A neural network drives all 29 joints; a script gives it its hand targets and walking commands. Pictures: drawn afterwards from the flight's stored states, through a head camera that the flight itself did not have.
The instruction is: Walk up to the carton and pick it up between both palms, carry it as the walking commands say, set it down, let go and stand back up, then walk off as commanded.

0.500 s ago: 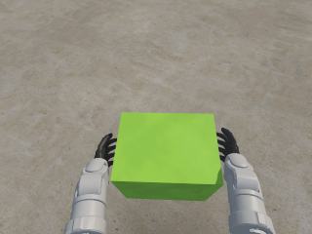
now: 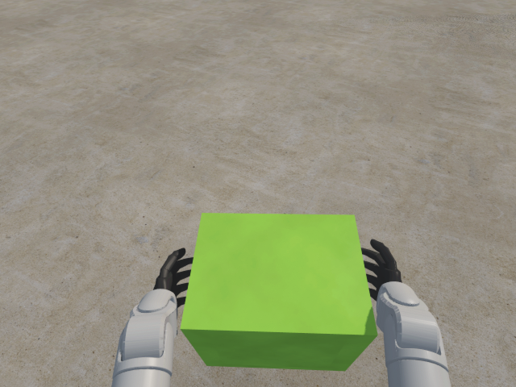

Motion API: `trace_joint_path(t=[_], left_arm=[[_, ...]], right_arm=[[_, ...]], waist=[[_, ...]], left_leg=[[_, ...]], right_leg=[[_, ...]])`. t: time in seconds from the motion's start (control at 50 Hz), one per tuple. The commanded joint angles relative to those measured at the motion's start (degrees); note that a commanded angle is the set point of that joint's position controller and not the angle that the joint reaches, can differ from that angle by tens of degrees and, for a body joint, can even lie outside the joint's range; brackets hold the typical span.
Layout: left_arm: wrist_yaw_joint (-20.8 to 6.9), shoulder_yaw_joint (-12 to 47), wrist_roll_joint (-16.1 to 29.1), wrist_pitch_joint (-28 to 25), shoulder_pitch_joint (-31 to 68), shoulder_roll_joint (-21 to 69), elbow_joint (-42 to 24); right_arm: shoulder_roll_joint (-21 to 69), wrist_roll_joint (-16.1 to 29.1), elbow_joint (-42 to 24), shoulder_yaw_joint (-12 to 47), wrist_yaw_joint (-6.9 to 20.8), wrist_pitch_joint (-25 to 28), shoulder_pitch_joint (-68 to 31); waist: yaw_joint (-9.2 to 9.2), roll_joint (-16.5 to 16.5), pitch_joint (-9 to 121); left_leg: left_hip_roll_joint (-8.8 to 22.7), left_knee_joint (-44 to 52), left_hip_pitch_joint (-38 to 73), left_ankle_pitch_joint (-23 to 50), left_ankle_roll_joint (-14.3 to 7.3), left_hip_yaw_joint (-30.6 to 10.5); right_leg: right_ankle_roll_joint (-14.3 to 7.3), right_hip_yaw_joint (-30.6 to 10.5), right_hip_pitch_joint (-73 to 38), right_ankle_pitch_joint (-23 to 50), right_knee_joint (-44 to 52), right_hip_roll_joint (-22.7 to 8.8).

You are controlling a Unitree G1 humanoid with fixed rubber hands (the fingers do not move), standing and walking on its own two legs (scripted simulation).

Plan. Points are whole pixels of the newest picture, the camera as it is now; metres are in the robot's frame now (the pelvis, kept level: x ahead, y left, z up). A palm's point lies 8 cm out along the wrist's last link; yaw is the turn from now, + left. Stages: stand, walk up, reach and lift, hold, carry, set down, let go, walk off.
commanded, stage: reach and lift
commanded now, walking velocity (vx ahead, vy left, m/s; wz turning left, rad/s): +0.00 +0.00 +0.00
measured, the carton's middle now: (276, 295) +0.30 +0.01 -0.04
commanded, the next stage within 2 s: hold in 1.22 s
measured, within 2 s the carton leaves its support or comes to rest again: neither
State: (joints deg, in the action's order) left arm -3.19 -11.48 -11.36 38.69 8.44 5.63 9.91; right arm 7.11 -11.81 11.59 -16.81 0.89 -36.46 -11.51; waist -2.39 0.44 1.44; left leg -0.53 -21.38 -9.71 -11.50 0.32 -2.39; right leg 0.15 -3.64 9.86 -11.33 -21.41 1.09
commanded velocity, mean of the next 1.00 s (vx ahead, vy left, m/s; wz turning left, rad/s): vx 0.00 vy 0.00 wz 0.00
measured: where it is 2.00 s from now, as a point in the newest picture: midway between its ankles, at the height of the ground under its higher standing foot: outside the picture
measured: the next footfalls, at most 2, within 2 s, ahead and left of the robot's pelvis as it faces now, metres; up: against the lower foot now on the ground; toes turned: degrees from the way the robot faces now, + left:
none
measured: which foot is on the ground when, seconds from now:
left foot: down 0.00-1.00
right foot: down 0.00-1.00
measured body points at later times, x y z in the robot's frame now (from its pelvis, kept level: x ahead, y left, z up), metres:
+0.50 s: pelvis -0.02 +0.00 +0.00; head -0.05 +0.00 +0.45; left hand +0.28 +0.16 +0.02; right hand +0.29 -0.18 +0.03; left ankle +0.00 +0.12 -0.75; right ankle +0.00 -0.12 -0.75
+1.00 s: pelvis -0.01 +0.00 +0.00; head -0.02 +0.00 +0.45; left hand +0.27 +0.17 +0.02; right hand +0.28 -0.17 +0.02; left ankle +0.00 +0.12 -0.75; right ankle +0.00 -0.12 -0.75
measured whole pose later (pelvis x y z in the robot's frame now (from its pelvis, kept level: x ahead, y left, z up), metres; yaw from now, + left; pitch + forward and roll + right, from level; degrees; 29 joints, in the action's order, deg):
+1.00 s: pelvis -0.01 +0.00 +0.00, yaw +0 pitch -4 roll +0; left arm -3.1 -8.6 -10.9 43.2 6.8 4.3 5.6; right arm 7.4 -12.4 6.3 -15.1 1.0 -40.9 -8.8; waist -0.8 0.1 -1.9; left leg -0.8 -19.2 -4.8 -10.2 0.1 -2.4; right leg 0.4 -3.8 5.1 -10.3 -19.7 0.8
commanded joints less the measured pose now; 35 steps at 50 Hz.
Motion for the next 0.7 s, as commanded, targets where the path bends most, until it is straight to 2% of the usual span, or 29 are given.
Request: trace_joint_path(t=[0.0, 0.02, 0.04, 0.08, 0.1, 0.12, 0.16, 0.18, 0.2, 0.22, 0.24, 0.26, 0.28, 0.3, 0.32, 0.36, 0.38, 0.4, 0.42, 0.44, 0.46, 0.48, 0.5, 0.54, 0.56, 0.6, 0.62, 0.66, 0.68], left_arm=[[-11.2, 36.0, 14.0, -2.4, 39.7, 49.4, -10.4], [-10.8, 34.6, 13.5, -1.7, 38.3, 47.4, -9.5], [-10.9, 36.3, 14.1, -1.9, 41.1, 48.6, -12.2], [-10.7, 37.3, 15.4, -1.3, 42.3, 50.3, -10.0], [-10.7, 37.9, 15.6, -1.5, 40.9, 50.4, -11.2], [-10.7, 36.7, 15.0, -1.1, 42.7, 49.1, -10.8], [-10.8, 34.1, 14.2, -0.7, 41.8, 48.4, -7.9], [-10.8, 34.5, 14.5, -0.8, 45.3, 49.7, -7.7], [-11.0, 32.2, 13.6, -0.5, 45.7, 48.9, -3.8], [-11.2, 34.6, 14.9, -1.4, 51.5, 50.4, -6.9], [-11.4, 35.8, 15.8, -1.8, 53.1, 51.2, -6.8], [-11.5, 36.0, 16.6, -1.9, 53.1, 52.6, -5.5], [-11.7, 34.5, 16.2, -1.8, 50.7, 53.6, -3.4], [-11.8, 34.1, 16.3, -1.9, 52.4, 54.3, -4.3], [-11.9, 33.5, 15.8, -1.9, 51.6, 52.7, -4.1], [-12.2, 32.8, 15.2, -2.1, 53.9, 53.3, -3.5], [-12.1, 32.1, 15.0, -1.6, 52.5, 52.7, -3.3], [-12.1, 31.5, 14.7, -2.0, 53.6, 53.3, -3.9], [-12.5, 31.0, 14.3, -1.8, 50.9, 52.8, -2.3], [-12.5, 31.1, 13.7, -1.7, 50.7, 53.0, -2.2], [-12.5, 31.1, 14.0, -2.1, 52.3, 52.1, -4.0], [-12.3, 32.4, 14.0, -1.9, 49.5, 53.4, -4.7], [-12.5, 31.5, 14.0, -1.2, 47.7, 53.3, -2.5], [-12.1, 33.6, 14.1, -1.5, 49.4, 51.6, -10.3], [-11.8, 33.8, 14.1, -0.8, 46.6, 51.9, -9.2], [-12.0, 33.0, 13.3, -0.5, 41.6, 50.4, -7.7], [-12.0, 35.3, 14.6, -0.5, 43.0, 51.7, -8.4], [-11.8, 38.0, 15.9, -1.0, 44.6, 50.2, -15.9], [-11.5, 37.3, 15.0, -0.9, 41.6, 48.9, -16.1]], right_arm=[[50.3, 14.7, -4.6, 41.8, 14.5, -0.9, -31.5], [49.8, 14.1, -1.1, 40.2, 14.5, -1.5, -29.0], [51.0, 14.4, -4.2, 42.1, 14.6, -1.1, -32.9], [49.2, 14.7, -4.6, 41.6, 14.8, -1.0, -33.7], [50.1, 15.9, -7.0, 42.9, 14.7, -1.2, -35.4], [50.0, 15.2, -4.1, 41.4, 14.9, -1.8, -34.9], [48.8, 13.6, -3.0, 39.8, 14.7, -2.4, -36.0], [49.1, 13.1, -0.7, 38.2, 15.2, -2.5, -37.6], [48.3, 12.9, 1.4, 37.1, 15.5, -2.4, -38.7], [50.1, 12.7, 2.0, 37.0, 15.9, -2.0, -41.5], [51.7, 14.0, 3.7, 37.7, 16.2, -1.4, -41.7], [50.9, 14.0, 1.2, 38.4, 16.3, -0.7, -42.7], [51.5, 15.6, 0.1, 39.3, 16.5, -0.4, -46.8], [51.7, 15.2, 0.2, 39.2, 16.9, -0.8, -46.6], [53.0, 15.1, 2.6, 38.4, 16.8, -1.3, -45.7], [53.7, 14.7, 3.4, 37.7, 16.9, -1.6, -48.0], [54.0, 14.5, 5.3, 36.1, 17.0, -1.7, -44.2], [53.4, 13.4, 4.8, 35.6, 17.0, -2.0, -44.3], [54.5, 14.7, 3.1, 36.5, 16.9, -1.9, -46.7], [53.4, 14.5, 3.2, 36.1, 16.9, -1.7, -45.4], [55.2, 14.7, 5.3, 36.1, 17.0, -1.8, -43.6], [54.4, 14.7, 1.7, 37.5, 16.8, -1.6, -43.7], [54.6, 15.1, 2.2, 38.1, 16.5, -2.1, -41.7], [55.0, 14.4, 1.3, 38.1, 16.1, -2.6, -37.5], [53.9, 15.0, 0.1, 38.5, 15.9, -2.4, -37.7], [51.7, 14.5, -4.2, 39.4, 15.1, -2.5, -38.4], [53.1, 14.8, -2.7, 39.5, 14.7, -2.6, -35.8], [53.4, 15.1, -5.5, 41.5, 14.5, -2.6, -33.4], [52.5, 16.0, -7.0, 42.4, 14.4, -2.4, -31.7]], waist=[[0.00, 0.0, 21.2], [-0.06, 1.0, 16.4], [0.61, 0.1, 19.9], [2.39, 1.4, 18.6], [0.20, 0.0, 19.1], [0.86, 0.7, 18.3], [0.61, -3.0, 14.8], [2.44, -0.1, 14.0], [1.15, 0.3, 10.2], [3.39, -0.8, 14.1], [1.52, 0.4, 15.9], [3.06, -1.7, 17.9], [0.48, 0.7, 17.9], [1.26, -0.1, 20.6], [0.62, -2.7, 17.6], [0.76, -2.7, 19.5], [0.31, -0.1, 16.7], [1.75, -2.7, 16.9], [0.28, -2.4, 17.0], [0.66, -0.9, 17.3], [-0.02, -0.5, 17.7], [0.61, -0.7, 19.5], [-0.51, -2.1, 19.9], [0.44, 0.9, 22.1], [1.06, -0.2, 20.8], [0.45, -3.3, 18.6], [1.00, -1.2, 19.2], [2.48, -1.5, 23.3], [0.90, 0.2, 23.9]], left_leg=[[-5.6, 1.4, 8.4, 15.7, 0.3, -0.6], [-5.1, 2.3, 6.9, 13.6, 0.3, -0.5], [-5.1, 1.7, 8.9, 12.0, 0.1, -0.8], [-4.0, 2.2, 8.9, 11.1, 0.1, -1.1], [-4.9, 1.8, 9.7, 13.9, 0.1, -0.8], [-4.5, 2.1, 9.8, 11.7, 0.0, -0.8], [-4.2, 3.0, 7.7, 7.1, -0.7, -1.4], [-4.0, 3.5, 7.4, 2.9, -0.6, -0.8], [-4.0, 4.1, 6.6, -1.4, -0.7, -0.4], [-3.9, 4.0, 7.3, -1.7, -1.0, -0.8], [-3.8, 3.9, 7.2, -1.3, -1.0, -0.8], [-3.7, 3.4, 9.6, 0.3, -0.7, -1.3], [-4.3, 2.9, 7.4, 3.2, -0.6, -0.3], [-3.9, 2.8, 10.0, 3.4, -0.5, -0.8], [-4.0, 2.6, 9.1, 3.4, -1.1, -0.6], [-3.9, 3.0, 8.5, 0.8, -1.4, -0.5], [-3.9, 3.6, 7.3, 0.9, -0.9, -0.3], [-4.0, 3.2, 8.6, 1.7, -1.1, -0.4], [-4.0, 3.3, 7.4, 1.2, -1.7, -0.5], [-4.0, 3.2, 8.9, 2.8, -1.4, 0.1], [-4.2, 3.2, 8.0, 4.4, -1.2, -0.1], [-4.4, 2.8, 10.5, 8.0, -0.9, -0.1], [-4.8, 2.2, 11.9, 10.7, -0.9, -0.3], [-5.0, 2.2, 13.0, 13.0, -0.3, 0.2], [-4.3, 2.5, 13.1, 15.0, -0.2, -0.6], [-5.0, 2.9, 11.9, 15.9, -0.4, -0.6], [-4.8, 2.6, 12.4, 16.0, -0.2, -0.9], [-5.2, 2.0, 14.2, 19.4, 0.3, -1.0], [-5.0, 2.3, 13.5, 22.4, 0.6, -0.8]], right_leg=[[0.0, -1.6, -9.9, 13.8, 1.4, 3.9], [-0.1, -1.3, -8.7, 12.5, 1.7, 3.7], [0.1, -1.7, -9.0, 11.2, 1.1, 3.7], [-0.5, -0.7, -7.9, 9.4, 1.3, 4.0], [-0.4, -1.2, -7.6, 11.4, 1.9, 4.1], [-0.5, -1.5, -7.3, 9.1, 1.7, 3.6], [-0.3, -0.2, -7.6, 5.5, 1.6, 3.8], [-1.1, -1.2, -5.7, 1.1, 2.0, 3.2], [-1.0, -0.7, -3.2, -2.1, 2.8, 2.9], [-1.2, -0.8, -4.7, -2.2, 2.6, 3.0], [-1.5, -1.1, -4.3, -1.3, 2.1, 3.0], [-1.1, -0.1, -4.7, -0.1, 1.6, 3.9], [-1.5, -0.8, -5.2, 1.9, 1.6, 3.1], [-1.1, -0.5, -6.7, 2.1, 1.9, 3.5], [-0.7, -0.2, -4.8, 2.2, 1.7, 3.4], [-0.7, -0.4, -5.8, 0.1, 2.0, 3.4], [-0.9, 0.0, -7.0, 1.1, 2.1, 3.3], [-0.8, -0.4, -6.1, 1.0, 2.7, 3.5], [-0.7, -0.5, -8.1, 1.5, 2.4, 3.2], [-0.6, -1.0, -6.7, 3.3, 2.4, 2.8], [-0.7, -0.9, -8.4, 5.0, 2.4, 2.8], [-0.3, -0.7, -9.1, 8.4, 2.1, 3.1], [0.1, -0.3, -8.5, 10.8, 2.5, 3.5], [-0.1, -0.9, -11.0, 13.9, 2.6, 3.3], [0.1, -0.7, -10.4, 15.9, 2.3, 3.7], [0.6, -0.9, -10.7, 18.1, 2.6, 3.8], [0.0, -1.4, -10.0, 17.9, 2.7, 3.6], [0.4, -1.3, -12.3, 21.6, 2.3, 4.0], [0.7, -1.7, -14.0, 25.6, 1.7, 3.8]])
